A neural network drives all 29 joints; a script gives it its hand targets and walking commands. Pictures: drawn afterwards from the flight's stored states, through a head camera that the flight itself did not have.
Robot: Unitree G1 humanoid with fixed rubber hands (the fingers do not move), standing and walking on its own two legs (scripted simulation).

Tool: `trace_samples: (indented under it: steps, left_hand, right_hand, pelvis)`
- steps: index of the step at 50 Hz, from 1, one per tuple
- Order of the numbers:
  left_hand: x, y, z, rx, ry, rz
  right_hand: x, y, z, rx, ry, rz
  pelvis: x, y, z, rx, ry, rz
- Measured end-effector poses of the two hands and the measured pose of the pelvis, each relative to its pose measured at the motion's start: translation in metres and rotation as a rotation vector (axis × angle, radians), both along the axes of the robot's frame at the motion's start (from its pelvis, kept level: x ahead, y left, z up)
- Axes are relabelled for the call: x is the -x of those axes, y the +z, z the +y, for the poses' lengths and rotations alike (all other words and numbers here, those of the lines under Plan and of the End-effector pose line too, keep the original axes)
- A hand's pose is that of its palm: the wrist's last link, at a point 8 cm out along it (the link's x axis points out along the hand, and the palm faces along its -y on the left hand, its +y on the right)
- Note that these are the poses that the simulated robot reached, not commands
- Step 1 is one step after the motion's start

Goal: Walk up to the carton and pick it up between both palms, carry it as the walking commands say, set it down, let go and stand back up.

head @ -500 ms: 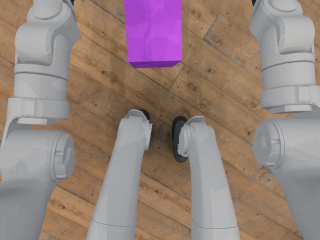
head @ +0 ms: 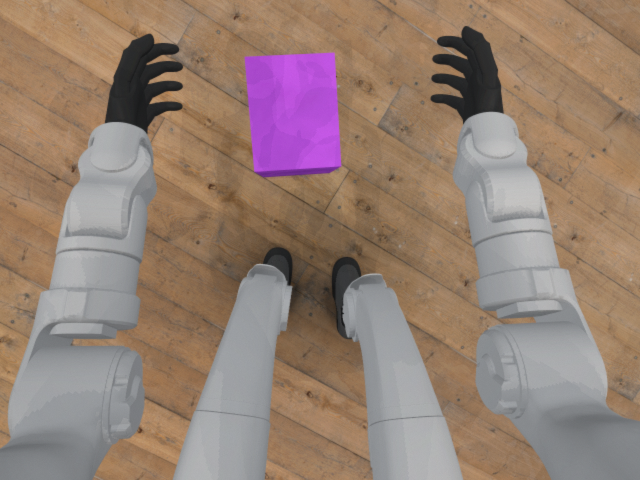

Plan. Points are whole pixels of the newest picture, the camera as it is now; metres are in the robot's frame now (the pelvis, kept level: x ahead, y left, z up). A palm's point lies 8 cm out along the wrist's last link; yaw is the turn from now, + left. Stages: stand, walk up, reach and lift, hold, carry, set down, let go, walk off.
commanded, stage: let go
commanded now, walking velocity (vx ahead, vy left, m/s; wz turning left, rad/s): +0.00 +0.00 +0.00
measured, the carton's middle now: (293, 124) +0.52 +0.05 -0.57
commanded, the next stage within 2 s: stand in 1.16 s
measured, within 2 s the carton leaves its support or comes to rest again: neither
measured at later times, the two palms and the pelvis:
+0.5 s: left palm (38, 321) +0.27 +0.22 +0.00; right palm (611, 300) +0.31 -0.20 +0.00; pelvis +0.07 +0.01 +0.07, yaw +0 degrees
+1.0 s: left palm (35, 368) +0.25 +0.21 +0.01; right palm out of the picture +0.24 -0.25 +0.02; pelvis +0.09 -0.02 +0.09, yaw +0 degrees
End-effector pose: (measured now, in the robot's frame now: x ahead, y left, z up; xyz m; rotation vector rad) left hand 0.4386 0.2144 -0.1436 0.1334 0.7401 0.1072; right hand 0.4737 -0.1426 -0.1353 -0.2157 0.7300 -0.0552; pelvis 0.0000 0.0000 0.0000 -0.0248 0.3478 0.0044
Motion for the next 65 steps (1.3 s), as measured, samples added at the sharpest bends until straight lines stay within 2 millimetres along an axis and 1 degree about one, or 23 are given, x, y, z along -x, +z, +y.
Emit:
trace_samples:
  steps: [3, 5, 7, 9, 12, 15, 19, 24, 26, 30, 34, 37, 41, 46, 49, 53, 57, 60, 65]
  left_hand:
    - [0.03, 0.009, 0.001, 0.007, -0.023, 0.046]
    - [0.048, 0.019, 0.004, -0.009, -0.04, 0.07]
    - [0.065, 0.033, 0.009, -0.024, -0.043, 0.078]
    - [0.08, 0.05, 0.016, -0.047, -0.045, 0.068]
    - [0.102, 0.069, 0.026, -0.045, -0.021, 0.081]
    - [0.122, 0.09, 0.028, -0.023, -0.002, 0.087]
    - [0.145, 0.115, 0.022, 0.004, -0.005, 0.074]
    - [0.163, 0.136, 0.009, 0.021, -0.026, 0.051]
    - [0.169, 0.141, 0.003, 0.015, -0.049, 0.053]
    - [0.183, 0.156, -0.004, -0.003, -0.061, 0.031]
    - [0.192, 0.162, 0.001, -0.019, -0.036, 0.042]
    - [0.198, 0.162, 0.006, -0.026, -0.021, 0.059]
    - [0.204, 0.158, 0.009, -0.023, -0.02, 0.1]
    - [0.201, 0.154, 0.003, -0.017, -0.051, 0.121]
    - [0.195, 0.155, -0.001, -0.007, -0.05, 0.099]
    - [0.189, 0.156, -0.006, 0.001, -0.044, 0.086]
    - [0.187, 0.154, -0.008, -0.002, -0.029, 0.104]
    - [0.186, 0.153, -0.003, -0.018, -0.008, 0.11]
    - [0.193, 0.146, 0.019, -0.072, 0.033, 0.093]
  right_hand:
    - [0.034, 0.003, -0.006, 0.014, -0.016, 0.05]
    - [0.054, 0.007, -0.011, 0.025, -0.025, 0.083]
    - [0.074, 0.018, -0.017, 0.027, -0.032, 0.095]
    - [0.09, 0.034, -0.021, 0.023, -0.023, 0.079]
    - [0.106, 0.057, -0.03, 0.023, -0.017, 0.062]
    - [0.12, 0.081, -0.038, 0.026, -0.017, 0.049]
    - [0.139, 0.112, -0.049, 0.023, -0.033, 0.042]
    - [0.16, 0.135, -0.054, -0.036, -0.042, 0.021]
    - [0.17, 0.138, -0.056, -0.055, -0.049, 0.016]
    - [0.2, 0.14, -0.064, -0.07, -0.068, 0.032]
    - [0.23, 0.135, -0.076, -0.063, -0.066, 0.1]
    - [0.245, 0.136, -0.086, -0.052, -0.052, 0.13]
    - [0.251, 0.141, -0.099, -0.032, -0.048, 0.135]
    - [0.243, 0.149, -0.111, -0.019, -0.066, 0.115]
    - [0.235, 0.154, -0.111, -0.023, -0.057, 0.1]
    - [0.225, 0.159, -0.106, -0.039, -0.049, 0.067]
    - [0.221, 0.155, -0.101, -0.043, -0.059, 0.066]
    - [0.223, 0.147, -0.1, -0.029, -0.061, 0.085]
    - [0.235, 0.131, -0.113, 0.024, -0.087, 0.144]
  pelvis:
    - [-0.006, 0.009, 0.002, 0.005, 0.006, -0.037]
    - [-0.01, 0.015, 0.004, 0.008, 0.007, -0.066]
    - [-0.013, 0.021, 0.006, 0.009, 0.007, -0.099]
    - [-0.017, 0.028, 0.007, 0.007, 0.005, -0.139]
    - [-0.023, 0.034, 0.009, 0.005, 0.002, -0.155]
    - [-0.033, 0.042, 0.01, 0.005, 0.005, -0.142]
    - [-0.049, 0.054, 0.011, -0.002, 0.009, -0.153]
    - [-0.063, 0.067, 0.009, -0.011, -0.002, -0.234]
    - [-0.067, 0.071, 0.008, -0.016, -0.008, -0.275]
    - [-0.076, 0.079, 0.004, -0.024, -0.014, -0.352]
    - [-0.081, 0.083, -0.002, -0.027, -0.011, -0.414]
    - [-0.084, 0.084, -0.007, -0.029, -0.005, -0.443]
    - [-0.085, 0.086, -0.012, -0.027, -0.002, -0.469]
    - [-0.086, 0.086, -0.018, -0.029, 0.001, -0.478]
    - [-0.089, 0.086, -0.02, -0.029, 0.003, -0.475]
    - [-0.095, 0.087, -0.021, -0.029, 0.006, -0.474]
    - [-0.101, 0.086, -0.021, -0.026, 0.011, -0.468]
    - [-0.105, 0.085, -0.02, -0.022, 0.012, -0.458]
    - [-0.119, 0.084, -0.02, -0.023, 0.0, -0.409]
